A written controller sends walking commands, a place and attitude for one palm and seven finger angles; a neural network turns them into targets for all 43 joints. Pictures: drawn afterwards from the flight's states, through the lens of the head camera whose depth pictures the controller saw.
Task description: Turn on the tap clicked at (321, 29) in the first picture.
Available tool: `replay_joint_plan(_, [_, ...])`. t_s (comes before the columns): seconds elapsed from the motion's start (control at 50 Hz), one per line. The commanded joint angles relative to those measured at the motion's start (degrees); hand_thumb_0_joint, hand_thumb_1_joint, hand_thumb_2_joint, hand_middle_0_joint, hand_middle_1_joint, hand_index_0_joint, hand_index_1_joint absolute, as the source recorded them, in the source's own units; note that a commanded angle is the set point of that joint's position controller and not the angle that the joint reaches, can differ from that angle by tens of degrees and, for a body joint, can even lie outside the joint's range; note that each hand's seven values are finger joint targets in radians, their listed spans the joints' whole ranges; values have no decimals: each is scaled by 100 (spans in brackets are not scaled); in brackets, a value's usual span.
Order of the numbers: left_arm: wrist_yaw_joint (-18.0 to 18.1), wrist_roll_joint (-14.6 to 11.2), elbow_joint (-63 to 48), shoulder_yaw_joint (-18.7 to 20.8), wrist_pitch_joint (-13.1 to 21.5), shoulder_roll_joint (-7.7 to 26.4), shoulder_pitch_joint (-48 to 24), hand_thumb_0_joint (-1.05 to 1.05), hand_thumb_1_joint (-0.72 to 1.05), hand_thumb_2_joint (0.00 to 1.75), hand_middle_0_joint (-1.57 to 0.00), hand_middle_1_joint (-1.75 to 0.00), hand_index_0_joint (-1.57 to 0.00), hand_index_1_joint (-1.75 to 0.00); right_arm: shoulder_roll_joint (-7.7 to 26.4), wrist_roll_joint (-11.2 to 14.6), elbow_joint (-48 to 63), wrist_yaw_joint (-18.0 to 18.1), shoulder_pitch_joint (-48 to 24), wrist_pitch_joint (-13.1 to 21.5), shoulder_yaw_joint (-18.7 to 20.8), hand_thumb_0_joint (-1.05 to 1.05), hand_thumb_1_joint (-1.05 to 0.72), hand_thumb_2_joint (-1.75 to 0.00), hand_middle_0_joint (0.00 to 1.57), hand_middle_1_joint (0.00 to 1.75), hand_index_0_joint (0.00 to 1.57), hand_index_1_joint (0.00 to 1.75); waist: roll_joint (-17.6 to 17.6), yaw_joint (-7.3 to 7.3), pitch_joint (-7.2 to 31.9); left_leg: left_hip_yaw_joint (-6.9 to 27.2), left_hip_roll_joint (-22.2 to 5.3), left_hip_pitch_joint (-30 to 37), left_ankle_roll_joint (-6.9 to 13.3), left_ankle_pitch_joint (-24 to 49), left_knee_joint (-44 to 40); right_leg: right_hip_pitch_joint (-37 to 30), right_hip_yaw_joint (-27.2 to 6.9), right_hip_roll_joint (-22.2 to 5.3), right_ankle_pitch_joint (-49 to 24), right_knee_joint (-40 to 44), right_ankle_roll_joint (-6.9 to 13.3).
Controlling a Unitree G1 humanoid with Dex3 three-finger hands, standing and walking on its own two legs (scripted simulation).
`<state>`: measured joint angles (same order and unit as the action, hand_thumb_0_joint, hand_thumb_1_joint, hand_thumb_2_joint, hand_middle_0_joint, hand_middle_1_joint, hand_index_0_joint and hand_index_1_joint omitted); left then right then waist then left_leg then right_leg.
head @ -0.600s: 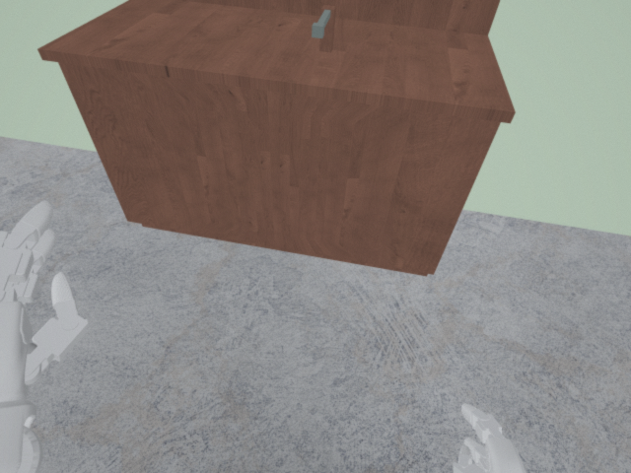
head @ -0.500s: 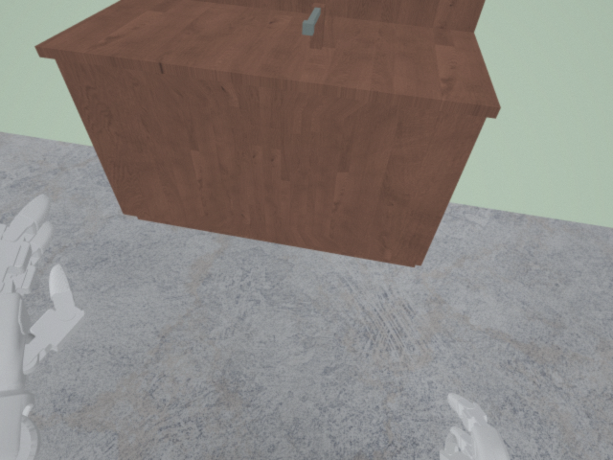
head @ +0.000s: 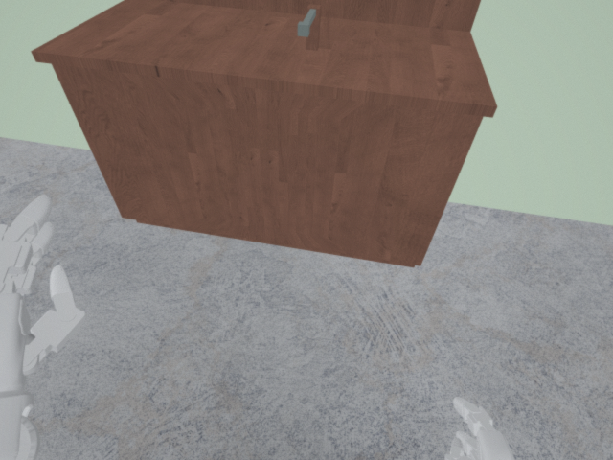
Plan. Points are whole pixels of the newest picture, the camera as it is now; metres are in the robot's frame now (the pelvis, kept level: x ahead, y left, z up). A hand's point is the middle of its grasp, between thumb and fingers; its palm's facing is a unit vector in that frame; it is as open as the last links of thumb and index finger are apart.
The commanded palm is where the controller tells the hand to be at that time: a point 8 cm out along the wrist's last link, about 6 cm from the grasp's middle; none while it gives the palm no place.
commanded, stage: walk to a spot facing it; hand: left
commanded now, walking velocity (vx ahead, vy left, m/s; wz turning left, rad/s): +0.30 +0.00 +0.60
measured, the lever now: (303, 29) +1.08 +0.06 +0.14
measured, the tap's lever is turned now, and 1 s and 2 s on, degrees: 0 0 0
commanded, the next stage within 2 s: none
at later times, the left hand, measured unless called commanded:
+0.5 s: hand (31, 274) +0.24 +0.28 +0.18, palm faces +0.53 -0.75 -0.40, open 7.5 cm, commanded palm +0.18 +0.32 +0.18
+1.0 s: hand (90, 232) +0.30 +0.25 +0.19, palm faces +0.69 -0.51 -0.50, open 7.4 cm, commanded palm +0.22 +0.27 +0.18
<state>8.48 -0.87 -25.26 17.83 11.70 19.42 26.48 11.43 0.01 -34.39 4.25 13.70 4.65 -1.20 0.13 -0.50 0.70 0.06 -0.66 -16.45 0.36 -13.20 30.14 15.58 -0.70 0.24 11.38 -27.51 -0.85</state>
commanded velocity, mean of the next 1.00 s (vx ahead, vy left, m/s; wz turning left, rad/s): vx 0.21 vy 0.00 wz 0.55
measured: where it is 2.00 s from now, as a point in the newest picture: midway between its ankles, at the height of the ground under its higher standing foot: outside the picture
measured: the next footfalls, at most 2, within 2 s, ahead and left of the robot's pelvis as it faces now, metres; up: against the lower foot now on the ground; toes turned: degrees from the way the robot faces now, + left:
right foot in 0.66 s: +0.25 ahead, -0.09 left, +0.00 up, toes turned +7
left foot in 1.20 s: +0.25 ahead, +0.10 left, +0.00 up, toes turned +42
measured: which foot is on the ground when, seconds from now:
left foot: down 0.00-0.66, up 0.68-1.00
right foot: down 0.00-0.20, up 0.22-0.64, down 0.66-1.00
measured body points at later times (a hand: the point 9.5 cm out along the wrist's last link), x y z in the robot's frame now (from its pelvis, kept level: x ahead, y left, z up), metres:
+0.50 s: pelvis +0.08 +0.01 +0.01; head +0.09 +0.03 +0.46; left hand +0.21 +0.32 +0.20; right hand +0.25 -0.16 -0.09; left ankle +0.03 +0.12 -0.74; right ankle +0.14 -0.12 -0.67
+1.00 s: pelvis +0.21 -0.05 +0.01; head +0.26 -0.06 +0.45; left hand +0.25 +0.27 +0.21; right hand +0.49 -0.20 -0.09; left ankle +0.21 +0.12 -0.66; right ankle +0.21 -0.09 -0.74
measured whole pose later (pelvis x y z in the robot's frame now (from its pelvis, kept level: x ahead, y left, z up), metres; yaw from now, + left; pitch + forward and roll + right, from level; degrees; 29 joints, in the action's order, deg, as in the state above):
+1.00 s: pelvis +0.21 -0.05 +0.01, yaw +27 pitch +0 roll +4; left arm 9.5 -1.6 -31.3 21.1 10.6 21.9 29.2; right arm 15.3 -0.6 -32.3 5.2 9.6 1.3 3.1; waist 0.9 0.0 -5.1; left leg -8.0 -5.2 -33.4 -3.6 -16.8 55.4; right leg 10.6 19.0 -6.6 18.7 -29.1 4.7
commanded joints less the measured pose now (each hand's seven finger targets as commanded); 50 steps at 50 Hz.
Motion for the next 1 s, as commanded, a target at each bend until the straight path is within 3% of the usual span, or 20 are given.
replay_joint_plan(0.0, [166, 20, -1195, 705, 239, 983, -420, 0, 90, 90, -20, -30, -20, -30, 650, -22, 902, 84, -588, 182, 305, 0, -90, -90, 20, 30, 20, 30, 121, 3, 128, 305, -188, -825, 280, -1934, -242, -43, -557, -768, 2443, 597, 313])
replay_joint_plan(0.08, [244, 61, -1308, 829, 210, 1104, -579, 0, 90, 90, -20, -30, -20, -30, 599, -14, 826, 78, -584, 165, 305, 0, -90, -90, 20, 30, 20, 30, 767, 3, 8, -109, 20, -1441, 163, -1433, 1192, -266, -1432, -1690, 2916, 878, 835])
replay_joint_plan(0.12, [293, 39, -1512, 922, 285, 1187, -640, 0, 90, 90, -20, -30, -20, -30, 556, -40, 777, 68, -527, 208, 287, 0, -90, -90, 20, 30, 20, 30, 911, -13, 318, -305, -31, -1069, 96, -912, 938, -665, -1123, -1988, 1538, 327, 957])
replay_joint_plan(0.14, [291, 29, -1543, 958, 287, 1183, -544, 0, 90, 90, -20, -30, -20, -30, 520, -59, 766, 70, -445, 198, 269, 0, -90, -90, 20, 30, 20, 30, 594, -83, 437, -343, 12, -402, 117, -752, 430, -231, -629, -1754, 1370, -121, 760])
replay_joint_plan(0.16, [255, 4, -1682, 920, 285, 1142, -468, 0, 90, 90, -20, -30, -20, -30, 565, -44, 788, 86, -372, 185, 287, 0, -90, -90, 20, 30, 20, 30, -108, -165, 408, 25, -99, 240, 256, -940, -291, 475, -36, -1273, 1567, -1007, 449])
replay_joint_plan(0.18, [216, -24, -1961, 885, 314, 1076, -365, 0, 90, 90, -20, -30, -20, -30, 757, -8, 855, 109, -433, 230, 370, 0, -90, -90, 20, 30, 20, 30, -1674, -158, 330, 1697, -982, 963, 695, -914, -1109, 1582, 692, -430, 1612, -2592, -6])
replay_joint_plan(0.2, [218, 48, -2163, 799, 418, 1050, -419, 0, 90, 90, -20, -30, -20, -30, 650, -22, 817, 66, -481, 262, 347, 0, -90, -90, 20, 30, 20, 30, -2443, -189, 228, 3562, -1874, 1159, 1141, -677, -1588, 2337, 461, -63, 2501, -3804, -119])
replay_joint_plan(0.22, [219, 183, -1933, 913, 451, 1235, -482, 0, 90, 90, -20, -30, -20, -30, 560, -69, 688, 20, -494, 287, 293, 0, -90, -90, 20, 30, 20, 30, -1657, -167, 53, 3813, -2070, 843, 1257, -1183, -1658, 2399, -39, -404, 2125, -4202, -14])
replay_joint_plan(0.28, [144, 183, -2011, 717, 429, 1027, -769, 0, 90, 90, -20, -30, -20, -30, 627, -50, 513, -31, -367, 384, 384, 0, -90, -90, 20, 30, 20, 30, -652, -123, -67, 2984, -1733, 1007, 1334, 241, -1240, 2632, -7, -495, 1674, -4071, -150])
replay_joint_plan(0.34, [90, 107, -1910, 625, 400, 855, -314, 0, 90, 90, -20, -30, -20, -30, 651, -15, 413, -77, -290, 443, 403, 0, -90, -90, 20, 30, 20, 30, -1150, -40, 229, 1910, -1251, 1272, 1116, 1198, -1056, 2402, 375, -360, 1231, -3724, -238])
replay_joint_plan(0.52, [-64, -15, -1468, 826, 337, 931, -193, 0, 90, 90, -20, -30, -20, -30, 608, -72, 478, -7, -397, 446, 380, 0, -90, -90, 20, 30, 20, 30, -1216, -20, 88, 1604, -1174, 793, 1069, 1217, -1216, 1355, 811, -252, 1034, -1718, -278])
replay_joint_plan(0.6, [-58, 11, -1477, 823, 238, 957, -360, 0, 90, 90, -20, -30, -20, -30, 534, -41, 560, 19, -664, 383, 312, 0, -90, -90, 20, 30, 20, 30, -1065, 162, 458, 1233, -890, 24, 771, 1328, -93, -874, 1034, -30, 399, 268, -198])
replay_joint_plan(0.62, [-48, 60, -1465, 829, 196, 1035, -388, 0, 90, 90, -20, -30, -20, -30, 482, 6, 580, 13, -664, 337, 313, 0, -90, -90, 20, 30, 20, 30, -369, 197, 781, 921, -640, -640, 582, 793, 908, -1922, 397, -626, 366, 612, 28])
replay_joint_plan(0.64, [2, 123, -1404, 1004, 121, 1347, -411, 0, 90, 90, -20, -30, -20, -30, 362, 19, 651, 23, -616, 289, 345, 0, -90, -90, 20, 30, 20, 30, 1328, 196, 1157, 195, 35, -1873, 256, -1091, 2758, -2985, -1553, -2216, 304, 895, 526])
replay_joint_plan(0.66, [83, 21, -1335, 1248, 78, 1535, -486, 0, 90, 90, -20, -30, -20, -30, 558, -23, 754, 71, -824, 279, 389, 0, -90, -90, 20, 30, 20, 30, 1657, 219, 1031, 196, 241, -2618, 29, -1970, 4293, -2608, -2916, -3138, 38, 1142, 948])
replay_joint_plan(0.68, [128, 41, -1224, 1137, 121, 1336, -656, 0, 90, 90, -20, -30, -20, -30, 633, -53, 692, 75, -859, 268, 445, 0, -90, -90, 20, 30, 20, 30, 1038, 152, 907, 574, -35, -2568, -17, -1597, 4739, -2278, -2464, -3120, 163, 1084, 940])
replay_joint_plan(0.72, [84, 28, -1143, 1134, 238, 1326, 169, 0, 90, 90, -20, -30, -20, -30, 637, -76, 668, 9, -832, 141, 458, 0, -90, -90, 20, 30, 20, 30, 454, 123, 258, 399, -387, -2654, -212, -1112, 5177, -1364, -1700, -2757, -500, 985, 1002])
replay_joint_plan(0.74, [74, 56, -1168, 1192, 284, 1358, 371, 0, 90, 90, -20, -30, -20, -30, 554, -71, 649, 5, -871, -7, 401, 0, -90, -90, 20, 30, 20, 30, 285, 106, 104, 299, -457, -2570, -294, -930, 5198, -1075, -867, -2484, -1122, 882, 825])
replay_joint_plan(0.82, [110, -1, -1624, 1146, 299, 1338, -126, 0, 90, 90, -20, -30, -20, -30, 480, -66, 809, 47, -911, -162, 384, 0, -90, -90, 20, 30, 20, 30, 513, -46, 167, -238, -535, -2087, -451, -389, 4212, -708, 777, -2058, -2374, 805, 535])
replay_joint_plan(0.98, [332, -120, -1567, 1191, 115, 1229, 258, 0, 90, 90, -20, -30, -20, -30, 508, -55, 1103, 119, -601, -87, 440, 0, -90, -90, 20, 30, 20, 30, 948, 211, 543, -1096, -362, -1714, -350, -454, 1760, -1690, 1055, -2164, -3929, 391, 348])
